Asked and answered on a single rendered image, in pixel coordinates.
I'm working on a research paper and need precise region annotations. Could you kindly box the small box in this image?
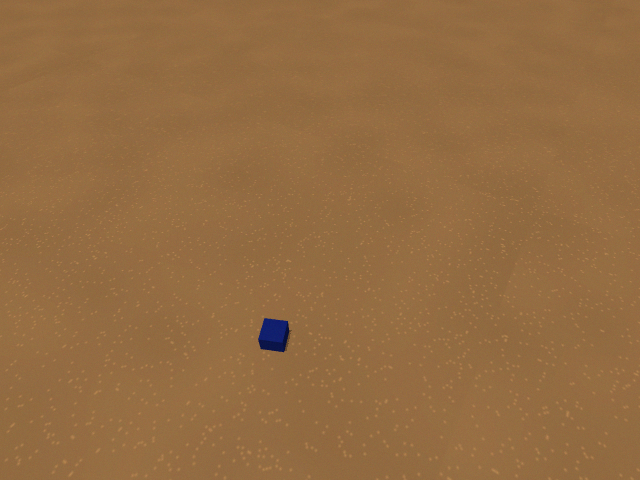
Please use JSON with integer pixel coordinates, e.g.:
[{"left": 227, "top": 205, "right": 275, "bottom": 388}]
[{"left": 258, "top": 318, "right": 289, "bottom": 352}]

